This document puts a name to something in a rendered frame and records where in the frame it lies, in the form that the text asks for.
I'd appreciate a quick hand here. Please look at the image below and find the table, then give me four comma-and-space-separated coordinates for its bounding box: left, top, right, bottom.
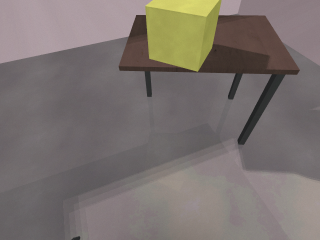
118, 15, 300, 145

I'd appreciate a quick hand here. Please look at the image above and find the carton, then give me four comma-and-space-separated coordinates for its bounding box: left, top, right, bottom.
145, 0, 222, 72

